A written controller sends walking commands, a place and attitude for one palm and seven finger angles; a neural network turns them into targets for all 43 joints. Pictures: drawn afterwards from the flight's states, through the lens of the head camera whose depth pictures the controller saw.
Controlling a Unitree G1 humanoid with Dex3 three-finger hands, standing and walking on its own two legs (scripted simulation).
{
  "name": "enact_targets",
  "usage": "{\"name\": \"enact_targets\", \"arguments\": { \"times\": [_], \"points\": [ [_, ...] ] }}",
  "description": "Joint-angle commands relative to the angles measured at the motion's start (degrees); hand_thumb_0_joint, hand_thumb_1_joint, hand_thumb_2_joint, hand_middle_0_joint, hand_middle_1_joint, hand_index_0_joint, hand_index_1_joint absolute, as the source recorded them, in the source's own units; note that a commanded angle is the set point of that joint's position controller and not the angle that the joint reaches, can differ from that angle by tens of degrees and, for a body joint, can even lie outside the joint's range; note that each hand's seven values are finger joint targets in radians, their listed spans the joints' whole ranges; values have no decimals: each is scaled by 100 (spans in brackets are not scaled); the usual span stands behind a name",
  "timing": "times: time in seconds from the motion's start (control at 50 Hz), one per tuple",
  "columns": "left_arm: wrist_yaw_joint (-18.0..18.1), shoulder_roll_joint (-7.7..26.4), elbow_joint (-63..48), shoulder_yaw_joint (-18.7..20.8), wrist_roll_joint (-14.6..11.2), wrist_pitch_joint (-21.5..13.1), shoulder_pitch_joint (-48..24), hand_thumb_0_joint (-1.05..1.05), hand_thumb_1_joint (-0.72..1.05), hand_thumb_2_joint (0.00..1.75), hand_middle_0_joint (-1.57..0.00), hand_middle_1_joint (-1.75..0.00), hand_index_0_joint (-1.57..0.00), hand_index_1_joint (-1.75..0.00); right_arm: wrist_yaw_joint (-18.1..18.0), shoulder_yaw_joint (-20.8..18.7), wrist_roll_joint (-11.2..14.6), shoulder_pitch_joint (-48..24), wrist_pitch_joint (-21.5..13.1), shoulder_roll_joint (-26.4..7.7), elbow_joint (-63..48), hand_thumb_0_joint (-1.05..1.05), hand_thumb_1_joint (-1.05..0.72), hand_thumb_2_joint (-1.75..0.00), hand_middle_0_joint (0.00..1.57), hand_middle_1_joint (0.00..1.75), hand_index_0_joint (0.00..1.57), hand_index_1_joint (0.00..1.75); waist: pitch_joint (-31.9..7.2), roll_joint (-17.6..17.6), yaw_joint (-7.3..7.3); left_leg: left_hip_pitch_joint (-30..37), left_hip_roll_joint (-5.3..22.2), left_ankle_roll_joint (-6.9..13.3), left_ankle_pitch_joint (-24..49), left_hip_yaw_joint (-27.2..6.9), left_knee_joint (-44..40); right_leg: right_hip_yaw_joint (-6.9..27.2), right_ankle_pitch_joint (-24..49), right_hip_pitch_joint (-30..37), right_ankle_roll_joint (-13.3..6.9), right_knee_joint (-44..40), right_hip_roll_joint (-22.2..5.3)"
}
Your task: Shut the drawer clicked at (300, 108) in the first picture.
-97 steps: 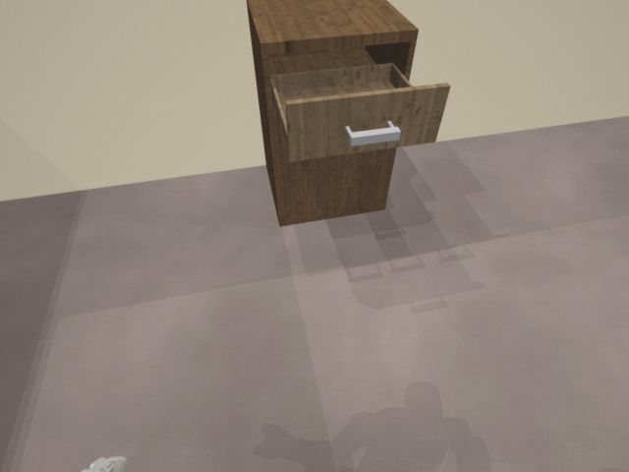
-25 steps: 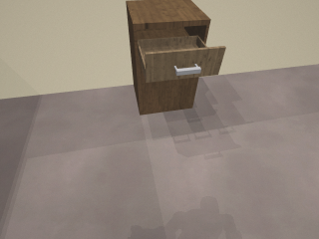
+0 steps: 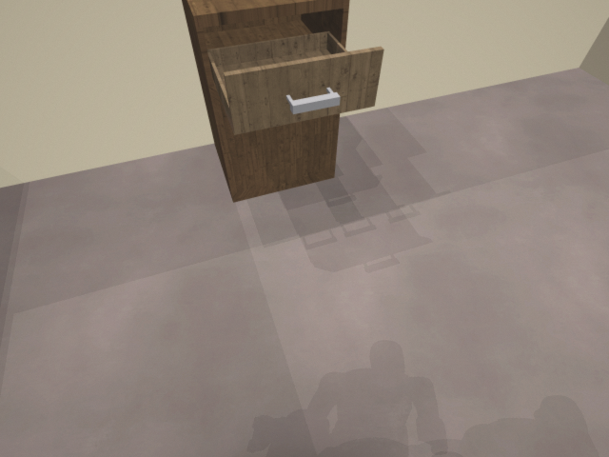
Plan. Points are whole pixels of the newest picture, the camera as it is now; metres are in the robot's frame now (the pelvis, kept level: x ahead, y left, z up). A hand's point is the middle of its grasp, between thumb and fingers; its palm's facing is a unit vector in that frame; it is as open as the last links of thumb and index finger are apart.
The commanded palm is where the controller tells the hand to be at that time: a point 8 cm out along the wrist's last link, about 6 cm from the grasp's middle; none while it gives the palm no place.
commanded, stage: walk to a spot facing it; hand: left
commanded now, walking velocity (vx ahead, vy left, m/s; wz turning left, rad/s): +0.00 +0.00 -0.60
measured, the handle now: (312, 98) +1.01 +0.05 -0.09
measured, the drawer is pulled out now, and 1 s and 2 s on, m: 0.30 0.30 0.30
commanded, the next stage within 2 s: none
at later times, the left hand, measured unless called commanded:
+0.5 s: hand out of the picture +0.13 +0.23 -0.14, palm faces -0.26 -0.94 -0.20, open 7.4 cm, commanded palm none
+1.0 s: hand (312, 366) +0.28 +0.01 -0.15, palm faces -0.53 -0.82 -0.19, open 7.2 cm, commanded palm none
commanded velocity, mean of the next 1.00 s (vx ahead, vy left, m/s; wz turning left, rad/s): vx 0.30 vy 0.00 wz -0.43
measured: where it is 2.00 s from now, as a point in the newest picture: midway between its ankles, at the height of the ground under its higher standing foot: (420, 398)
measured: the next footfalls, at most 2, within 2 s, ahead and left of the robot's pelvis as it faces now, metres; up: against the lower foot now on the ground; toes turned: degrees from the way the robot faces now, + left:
left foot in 0.26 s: +0.02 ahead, +0.15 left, +0.00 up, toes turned -9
right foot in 0.76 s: +0.12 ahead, -0.22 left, +0.00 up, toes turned -36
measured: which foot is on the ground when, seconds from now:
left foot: up 0.00-0.24, down 0.26-0.76, up 0.78-1.00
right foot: down 0.00-0.26, up 0.28-0.74, down 0.76-1.00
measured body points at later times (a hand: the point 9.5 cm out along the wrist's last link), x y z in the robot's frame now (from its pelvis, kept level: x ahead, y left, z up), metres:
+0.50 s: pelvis +0.00 +0.04 +0.02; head +0.01 +0.07 +0.47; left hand +0.14 +0.28 -0.13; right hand -0.06 -0.21 -0.10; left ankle -0.02 +0.15 -0.72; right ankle +0.00 -0.13 -0.63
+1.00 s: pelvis +0.10 -0.09 +0.01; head +0.10 -0.08 +0.46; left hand +0.31 +0.06 -0.13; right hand -0.04 -0.28 -0.13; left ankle +0.21 +0.01 -0.66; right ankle +0.09 -0.19 -0.72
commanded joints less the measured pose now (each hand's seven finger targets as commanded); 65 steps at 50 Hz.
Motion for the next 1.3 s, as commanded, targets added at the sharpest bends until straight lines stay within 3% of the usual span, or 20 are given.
{"name": "enact_targets", "arguments": {
  "times": [0.0, 0.1, 0.2, 0.22, 0.24, 0.26, 0.28, 0.34, 0.64, 0.7, 0.72, 0.74, 0.78, 0.86, 1.1, 1.12, 1.14, 1.16, 1.22, 1.28],
  "points": [
    [205, 1392, -460, 425, -15, -116, 651, 0, 90, 90, -20, -30, -20, -30, -53, -207, -4, -586, -95, -680, -837, 0, -90, -90, 20, 30, 20, 30, -268, -1332, 367, -1509, -394, -24, -1291, -833, 2471, 3341, 1175, 490, -1153, -2290, -1987],
    [224, 1113, -697, 444, 2, -114, 167, 0, 90, 90, -20, -30, -20, -30, -52, -199, 32, -276, -159, -493, -810, 0, -90, -90, 20, 30, 20, 30, -748, -780, 100, -636, -441, -51, -709, -767, 1342, 2329, 1871, 515, -933, -1725, -1352],
    [130, 1062, -817, 465, -20, -44, -156, 0, 90, 90, -20, -30, -20, -30, -50, -201, 39, 599, -288, -551, -704, 0, -90, -90, 20, 30, 20, 30, -862, -970, -264, 1600, -625, 132, -309, -571, -1204, 2151, -1369, -882, -415, -1907, -700],
    [76, 782, -945, 412, -35, -41, -274, 0, 90, 90, -20, -30, -20, -30, -109, -277, -3, 987, -346, -882, -623, 0, -90, -90, 20, 30, 20, 30, -828, -67, -474, 2624, 148, 385, -993, -1315, -2001, 1502, -1838, -2003, -107, -1028, -166],
    [0, 454, -1131, 374, -88, -86, -416, 0, 90, 90, -20, -30, -20, -30, -141, -384, -66, 1090, -383, -1479, -695, 0, -90, -90, 20, 30, 20, 30, -618, 1639, -564, 2665, 1819, 780, -2013, -3199, -2899, 335, -1553, -2876, 160, 765, 327],
    [-40, 677, -1206, 449, -10, -150, -674, 0, 90, 90, -20, -30, -20, -30, -123, -359, -59, 894, -415, -1486, -761, 0, -90, -90, 20, 30, 20, 30, -174, 1248, -499, 1739, 2460, 1213, -2030, -3666, -3053, -12, -1208, -2852, 253, 1643, -378],
    [-99, 778, -1035, 514, 53, -155, -604, 0, 90, 90, -20, -30, -20, -30, -71, -271, -80, 601, -439, -1122, -783, 0, -90, -90, 20, 30, 20, 30, 97, 409, -277, 1107, 2023, 1122, -1882, -2974, -3012, -51, -626, -2531, 282, 2193, -469],
    [-254, 457, -749, 447, 52, -93, -111, 0, 90, 90, -20, -30, -20, -30, -81, -119, -47, 303, -571, -747, -774, 0, -90, -90, 20, 30, 20, 30, 185, 748, 77, 661, 1205, 787, -768, -1315, -2890, -412, 332, -2238, 352, 2919, -639],
    [-316, 98, -908, 194, 14, -217, -1577, 0, 90, 90, -20, -30, -20, -30, -3, -125, -158, 1969, -668, -736, 141, 0, -90, -90, 20, 30, 20, 30, 390, 893, -471, 1633, 1591, 783, 2283, 400, -2195, -1384, 214, -1350, 21, 189, -787],
    [-243, 471, -342, 343, 16, -392, 167, 0, 90, 90, -20, -30, -20, -30, 9, -140, -98, 1673, -631, -904, 135, 0, -90, -90, 20, 30, 20, 30, -721, 449, 424, 1163, 1274, 398, 3843, 996, 271, -1673, 401, 1369, -294, -825, -311],
    [-154, 1161, -82, 526, 32, -481, 1044, 0, 90, 90, -20, -30, -20, -30, 99, -77, -1, 1842, -623, -585, 61, 0, -90, -90, 20, 30, 20, 30, -1528, -723, 754, -507, 909, 149, 1736, 1108, 2032, -318, -34, 3278, -636, -1108, -1438],
    [-44, 1721, 21, 627, -87, -494, 1491, 0, 90, 90, -20, -30, -20, -30, 89, -2, 49, 1731, -614, -228, -244, 0, -90, -90, 20, 30, 20, 30, -2032, -1547, 736, -2023, 129, -53, -1365, 512, 3886, 2535, 372, 3916, -1196, -1921, -3033],
    [19, 1472, -127, 528, -144, -413, 769, 0, 90, 90, -20, -30, -20, -30, 60, -99, 27, 943, -598, -402, -310, 0, -90, -90, 20, 30, 20, 30, -1079, -545, 505, -2199, 491, 97, -644, -353, 4294, 2006, -830, 2173, -1223, -2458, -2732],
    [127, 650, -258, 319, -30, -492, -363, 0, 90, 90, -20, -30, -20, -30, 85, -102, -141, 1695, -330, -136, 136, 0, -90, -90, 20, 30, 20, 30, -262, -561, -342, -1217, 638, -46, 161, -270, 3122, 316, -597, 25, -842, -2804, -1927],
    [100, 536, -14, 360, -35, -473, 86, 0, 90, 90, -20, -30, -20, -30, 170, -141, -101, 1350, -520, 35, -78, 0, -90, -90, 20, 30, 20, 30, 21, -360, -347, 826, -4, 12, 387, 163, -541, 186, -1703, -571, -721, -2319, -1411],
    [74, 341, -53, 307, -44, -457, 100, 0, 90, 90, -20, -30, -20, -30, 116, -159, -107, 1709, -548, -182, 58, 0, -90, -90, 20, 30, 20, 30, 35, 255, -508, 1383, 227, 102, -271, -242, -1066, 1, -1585, -984, -574, -1492, -1070],
    [20, -41, -159, 237, -79, -451, 143, 0, 90, 90, -20, -30, -20, -30, 74, -274, -176, 2202, -578, -677, 142, 0, -90, -90, 20, 30, 20, 30, 87, 1720, -669, 1810, 1375, 513, -1806, -2084, -2180, -625, -1289, -1869, -293, 338, -413],
    [8, -40, -351, 243, -53, -502, -125, 0, 90, 90, -20, -30, -20, -30, 27, -301, -197, 2445, -581, -934, 113, 0, -90, -90, 20, 30, 20, 30, 213, 1898, -738, 1584, 2290, 1003, -2763, -3533, -3146, -886, -1315, -2361, -167, 1739, -302],
    [-71, 119, -38, 368, 51, -450, 44, 0, 90, 90, -20, -30, -20, -30, -24, -108, -106, 1395, -667, -334, -28, 0, -90, -90, 20, 30, 20, 30, 464, 538, -193, 690, 1783, 767, -1704, -2303, -3230, -417, 115, -2313, -73, 3057, -883],
    [-80, -67, 274, 340, 37, -345, 516, 0, 90, 90, -20, -30, -20, -30, -61, -58, -34, 1364, -806, -115, 137, 0, -90, -90, 20, 30, 20, 30, 71, 704, 1, 890, 1243, 499, 180, -844, -3007, -465, 825, -1932, 92, 2878, -959]
  ]
}}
